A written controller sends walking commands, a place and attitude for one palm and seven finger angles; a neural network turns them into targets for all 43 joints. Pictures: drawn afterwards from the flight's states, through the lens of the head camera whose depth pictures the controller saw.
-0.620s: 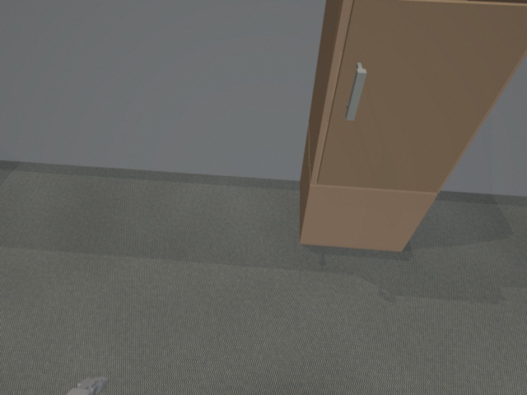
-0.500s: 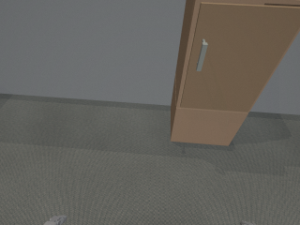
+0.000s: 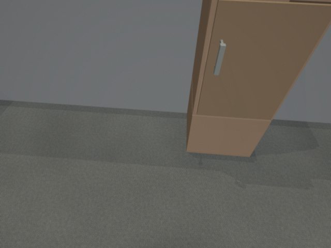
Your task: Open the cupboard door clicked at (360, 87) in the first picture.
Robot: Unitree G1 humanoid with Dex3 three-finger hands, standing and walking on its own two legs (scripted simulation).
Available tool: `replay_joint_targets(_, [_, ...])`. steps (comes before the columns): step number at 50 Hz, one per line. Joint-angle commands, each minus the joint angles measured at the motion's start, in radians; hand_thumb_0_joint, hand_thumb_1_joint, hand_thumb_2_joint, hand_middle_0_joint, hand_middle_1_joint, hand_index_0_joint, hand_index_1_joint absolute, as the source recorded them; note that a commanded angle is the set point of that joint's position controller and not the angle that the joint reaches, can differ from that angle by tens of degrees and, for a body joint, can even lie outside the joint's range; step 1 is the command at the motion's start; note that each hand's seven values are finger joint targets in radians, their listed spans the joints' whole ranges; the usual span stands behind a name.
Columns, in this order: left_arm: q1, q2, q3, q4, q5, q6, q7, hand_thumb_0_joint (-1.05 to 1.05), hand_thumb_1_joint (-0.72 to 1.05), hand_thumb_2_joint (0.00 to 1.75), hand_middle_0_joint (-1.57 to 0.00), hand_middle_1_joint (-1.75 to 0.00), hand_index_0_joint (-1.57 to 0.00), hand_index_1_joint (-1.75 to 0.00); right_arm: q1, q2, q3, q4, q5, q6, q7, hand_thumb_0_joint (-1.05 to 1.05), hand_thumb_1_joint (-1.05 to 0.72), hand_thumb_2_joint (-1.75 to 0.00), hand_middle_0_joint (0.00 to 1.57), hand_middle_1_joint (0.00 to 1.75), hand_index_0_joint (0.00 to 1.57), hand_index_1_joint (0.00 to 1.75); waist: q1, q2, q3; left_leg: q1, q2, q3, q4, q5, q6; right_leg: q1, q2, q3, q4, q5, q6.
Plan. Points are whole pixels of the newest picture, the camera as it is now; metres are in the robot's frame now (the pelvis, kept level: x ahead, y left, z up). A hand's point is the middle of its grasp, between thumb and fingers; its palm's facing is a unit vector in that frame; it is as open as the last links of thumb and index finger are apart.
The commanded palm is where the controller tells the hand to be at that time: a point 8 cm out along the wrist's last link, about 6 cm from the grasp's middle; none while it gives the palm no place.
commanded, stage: stand and wait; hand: left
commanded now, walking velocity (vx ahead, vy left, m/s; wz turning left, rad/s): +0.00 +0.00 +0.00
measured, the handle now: (218, 57) +0.85 -0.18 +0.03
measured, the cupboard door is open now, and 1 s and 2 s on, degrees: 0 0 0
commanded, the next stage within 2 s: look at it before walking up in 0.20 s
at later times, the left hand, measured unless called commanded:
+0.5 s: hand out of the picture +0.07 +0.24 -0.15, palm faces -0.03 -0.94 -0.33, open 7.4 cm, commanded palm none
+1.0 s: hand out of the picture +0.08 +0.24 -0.16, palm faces -0.03 -0.94 -0.33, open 7.4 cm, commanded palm none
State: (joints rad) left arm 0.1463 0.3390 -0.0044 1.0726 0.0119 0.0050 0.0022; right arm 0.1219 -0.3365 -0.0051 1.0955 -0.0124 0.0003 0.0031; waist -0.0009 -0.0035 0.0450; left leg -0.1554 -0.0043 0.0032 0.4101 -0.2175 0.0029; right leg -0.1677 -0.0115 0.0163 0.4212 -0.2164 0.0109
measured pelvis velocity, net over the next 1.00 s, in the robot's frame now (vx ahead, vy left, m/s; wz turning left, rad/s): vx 0.00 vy -0.01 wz -0.01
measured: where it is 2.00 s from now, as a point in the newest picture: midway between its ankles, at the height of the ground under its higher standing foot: outside the picture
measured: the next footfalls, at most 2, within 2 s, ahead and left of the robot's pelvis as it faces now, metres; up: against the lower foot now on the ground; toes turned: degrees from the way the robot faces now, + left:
left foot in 1.84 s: +0.03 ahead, +0.11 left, +0.00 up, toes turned -28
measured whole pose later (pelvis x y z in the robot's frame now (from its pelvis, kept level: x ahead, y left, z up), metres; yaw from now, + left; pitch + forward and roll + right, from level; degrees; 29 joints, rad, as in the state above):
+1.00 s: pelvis +0.00 -0.01 +0.00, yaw -1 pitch -2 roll +0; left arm 0.13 0.34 0.00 1.09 0.01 0.00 0.00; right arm 0.10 -0.33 0.00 1.11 -0.01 -0.01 0.00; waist 0.01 0.00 0.05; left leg -0.14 0.01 0.01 0.37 -0.20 -0.01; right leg -0.16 0.00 0.02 0.38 -0.20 0.00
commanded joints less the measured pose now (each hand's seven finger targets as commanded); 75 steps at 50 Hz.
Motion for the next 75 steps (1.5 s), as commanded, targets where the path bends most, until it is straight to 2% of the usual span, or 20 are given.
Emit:
replay_joint_targets(1, [-0.057, 0.206, 0.039, -0.062, -0.002, -0.03, 0.01, 0.0, 0.9, 0.9, -0.2, -0.3, -0.2, -0.3, -0.059, -0.204, -0.037, -0.066, 0.002, -0.033, -0.014, 0.0, -0.9, -0.9, 0.2, 0.3, 0.2, 0.3, 0.0, -0.002, -0.08, 0.013, 0.114, -0.095, -0.085, 0.091, 0.027, 0.007, -0.106, 0.097, -0.078, 0.082, -0.043])
replay_joint_targets(11, [-0.057, 0.205, 0.038, -0.052, 0.0, -0.029, 0.009, 0.0, 0.9, 0.9, -0.2, -0.3, -0.2, -0.3, -0.049, -0.204, -0.036, -0.046, 0.002, -0.032, -0.011, 0.0, -0.9, -0.9, 0.2, 0.3, 0.2, 0.3, 0.001, 0.002, -0.054, 0.0, 0.114, -0.104, -0.107, 0.042, 0.025, -0.013, -0.105, 0.106, -0.104, 0.009, -0.042])
replay_joint_targets(47, [-0.056, 0.209, 0.041, -0.047, -0.001, -0.033, 0.009, 0.0, 0.9, 0.9, -0.2, -0.3, -0.2, -0.3, -0.053, -0.208, -0.035, -0.042, 0.003, -0.034, -0.017, 0.0, -0.9, -0.9, 0.2, 0.3, 0.2, 0.3, -0.001, 0.004, -0.081, 0.057, 0.126, -0.085, -0.097, 0.151, 0.016, 0.014, -0.103, 0.104, -0.099, 0.164, -0.044])
replay_joint_targets(48, [-0.054, 0.199, 0.043, -0.052, 0.0, -0.027, 0.009, 0.0, 0.9, 0.9, -0.2, -0.3, -0.2, -0.3, -0.043, -0.199, -0.037, -0.044, 0.002, -0.033, -0.019, 0.0, -0.9, -0.9, 0.2, 0.3, 0.2, 0.3, -0.003, 0.005, -0.087, 0.065, 0.13, -0.074, -0.078, 0.171, 0.015, 0.007, -0.101, 0.11, -0.083, 0.2, -0.045])
replay_joint_targets(50, [-0.014, 0.122, 0.035, -0.052, 0.0, -0.005, 0.013, 0.0, 0.9, 0.9, -0.2, -0.3, -0.2, -0.3, 0.005, -0.108, -0.026, -0.044, 0.002, -0.019, -0.023, 0.0, -0.9, -0.9, 0.2, 0.3, 0.2, 0.3, -0.005, -0.003, -0.083, 0.056, 0.133, -0.036, -0.034, 0.186, 0.001, -0.013, -0.1, 0.117, -0.04, 0.261, -0.038])
replay_joint_targets(52, [0.015, 0.105, 0.036, -0.068, 0.001, 0.011, 0.013, 0.0, 0.9, 0.9, -0.2, -0.3, -0.2, -0.3, 0.026, -0.09, -0.03, -0.062, 0.001, -0.005, -0.029, 0.0, -0.9, -0.9, 0.2, 0.3, 0.2, 0.3, -0.005, -0.006, -0.067, 0.051, 0.14, -0.011, -0.001, 0.175, -0.004, -0.057, -0.093, 0.132, -0.006, 0.286, -0.037])
replay_joint_targets(56, [0.02, 0.1, 0.053, -0.123, 0.006, 0.032, 0.004, 0.0, 0.9, 0.9, -0.2, -0.3, -0.2, -0.3, 0.03, -0.113, -0.055, -0.114, -0.002, 0.009, -0.035, 0.0, -0.9, -0.9, 0.2, 0.3, 0.2, 0.3, -0.008, 0.043, -0.044, 0.025, 0.188, -0.029, -0.004, 0.081, 0.02, -0.163, -0.043, 0.128, 0.098, 0.209, -0.033])
replay_joint_targets(58, [0.032, 0.076, 0.057, -0.145, 0.005, 0.038, -0.004, 0.0, 0.9, 0.9, -0.2, -0.3, -0.2, -0.3, 0.017, -0.133, -0.069, -0.14, -0.003, 0.01, -0.036, 0.0, -0.9, -0.9, 0.2, 0.3, 0.2, 0.3, -0.003, 0.117, -0.038, 0.01, 0.263, -0.072, -0.048, 0.07, 0.062, -0.207, 0.003, 0.075, 0.234, 0.108, -0.017])
replay_joint_targets(59, [0.041, 0.06, 0.06, -0.153, 0.005, 0.041, -0.006, 0.0, 0.9, 0.9, -0.2, -0.3, -0.2, -0.3, 0.015, -0.138, -0.075, -0.15, -0.002, 0.007, -0.035, 0.0, -0.9, -0.9, 0.2, 0.3, 0.2, 0.3, 0.001, 0.174, -0.052, 0.003, 0.321, -0.106, -0.075, 0.136, 0.105, -0.219, 0.021, 0.035, 0.352, -0.076, -0.007])
replay_joint_targets(60, [0.043, 0.048, 0.066, -0.165, 0.006, 0.046, -0.008, 0.0, 0.9, 0.9, -0.2, -0.3, -0.2, -0.3, 0.011, -0.134, -0.078, -0.16, -0.004, 0.003, -0.035, 0.0, -0.9, -0.9, 0.2, 0.3, 0.2, 0.3, 0.002, 0.209, -0.05, -0.006, 0.371, -0.114, -0.094, 0.207, 0.149, -0.238, 0.017, 0.003, 0.464, -0.239, 0.005])
replay_joint_targets(61, [0.051, 0.041, 0.071, -0.176, 0.007, 0.048, -0.009, 0.0, 0.9, 0.9, -0.2, -0.3, -0.2, -0.3, -0.004, -0.127, -0.08, -0.174, -0.005, 0.0, -0.035, 0.0, -0.9, -0.9, 0.2, 0.3, 0.2, 0.3, 0.009, 0.211, -0.053, -0.017, 0.392, -0.103, -0.08, 0.27, 0.17, -0.236, -0.008, 0.014, 0.505, -0.29, 0.006])
replay_joint_targets(62, [0.068, 0.035, 0.076, -0.181, 0.006, 0.048, -0.012, 0.0, 0.9, 0.9, -0.2, -0.3, -0.2, -0.3, -0.023, -0.119, -0.082, -0.186, -0.008, -0.001, -0.037, 0.0, -0.9, -0.9, 0.2, 0.3, 0.2, 0.3, 0.022, 0.193, -0.054, -0.038, 0.394, -0.072, -0.045, 0.302, 0.165, -0.206, -0.032, 0.022, 0.478, -0.301, -0.001])
replay_joint_targets(64, [0.159, 0.025, 0.081, -0.166, 0.01, 0.037, -0.018, 0.0, 0.9, 0.9, -0.2, -0.3, -0.2, -0.3, -0.062, -0.12, -0.09, -0.204, -0.011, 0.005, -0.035, 0.0, -0.9, -0.9, 0.2, 0.3, 0.2, 0.3, 0.069, 0.135, -0.084, -0.075, 0.331, 0.039, 0.116, 0.266, 0.089, -0.085, -0.03, -0.025, 0.276, -0.154, -0.003])
replay_joint_targets(65, [0.221, 0.049, 0.094, -0.153, 0.014, 0.027, -0.016, 0.0, 0.9, 0.9, -0.2, -0.3, -0.2, -0.3, -0.069, -0.097, -0.09, -0.21, -0.005, 0.013, -0.032, 0.0, -0.9, -0.9, 0.2, 0.3, 0.2, 0.3, 0.103, 0.019, -0.091, -0.149, 0.256, 0.104, 0.3, 0.128, 0.019, 0.009, -0.052, 0.019, 0.082, 0.045, -0.006])
replay_joint_targets(66, [0.228, 0.164, 0.114, -0.158, 0.029, 0.007, 0.001, 0.0, 0.9, 0.9, -0.2, -0.3, -0.2, -0.3, -0.019, -0.003, -0.075, -0.234, -0.001, 0.021, -0.026, 0.0, -0.9, -0.9, 0.2, 0.3, 0.2, 0.3, 0.083, -0.359, -0.063, -0.395, 0.082, 0.159, 0.566, -0.303, -0.061, 0.077, -0.277, 0.411, -0.097, 0.316, -0.066])
replay_joint_targets(67, [0.243, 0.176, 0.113, -0.166, 0.013, 0.01, 0.014, 0.0, 0.9, 0.9, -0.2, -0.3, -0.2, -0.3, -0.044, -0.006, -0.07, -0.256, 0.0, 0.024, -0.029, 0.0, -0.9, -0.9, 0.2, 0.3, 0.2, 0.3, 0.085, -0.327, -0.065, -0.422, 0.043, 0.027, 0.687, -0.394, -0.06, 0.025, -0.354, 0.537, -0.126, 0.486, -0.149])
replay_joint_targets(68, [0.21, 0.15, 0.111, -0.177, 0.01, 0.013, 0.019, 0.0, 0.9, 0.9, -0.2, -0.3, -0.2, -0.3, -0.022, -0.015, -0.077, -0.246, 0.004, 0.026, -0.029, 0.0, -0.9, -0.9, 0.2, 0.3, 0.2, 0.3, 0.058, -0.226, -0.072, -0.412, 0.074, -0.025, 0.731, -0.324, -0.05, 0.025, -0.334, 0.44, -0.112, 0.362, -0.203])
replay_joint_targets(70, [0.125, 0.101, 0.108, -0.204, 0.007, 0.009, 0.019, 0.0, 0.9, 0.9, -0.2, -0.3, -0.2, -0.3, -0.035, -0.018, -0.078, -0.225, 0.001, 0.023, -0.025, 0.0, -0.9, -0.9, 0.2, 0.3, 0.2, 0.3, 0.034, -0.162, -0.043, -0.422, 0.089, -0.037, 0.768, -0.214, -0.058, -0.019, -0.245, 0.42, -0.105, 0.26, -0.183])
replay_joint_targets(72, [0.12, 0.069, 0.101, -0.211, 0.004, 0.003, 0.015, 0.0, 0.9, 0.9, -0.2, -0.3, -0.2, -0.3, -0.025, -0.005, -0.079, -0.215, -0.003, 0.025, -0.024, 0.0, -0.9, -0.9, 0.2, 0.3, 0.2, 0.3, 0.024, -0.096, -0.062, -0.398, 0.085, -0.035, 0.746, -0.151, -0.068, -0.024, -0.206, 0.366, -0.09, 0.281, -0.176])
replay_joint_targets(75, [0.142, 0.072, 0.107, -0.206, 0.005, 0.001, 0.015, 0.0, 0.9, 0.9, -0.2, -0.3, -0.2, -0.3, 0.0, 0.013, -0.077, -0.208, -0.004, 0.027, -0.026, 0.0, -0.9, -0.9, 0.2, 0.3, 0.2, 0.3, 0.026, -0.072, -0.125, -0.393, 0.07, -0.026, 0.7, -0.126, -0.079, 0.05, -0.174, 0.342, -0.072, 0.284, -0.166])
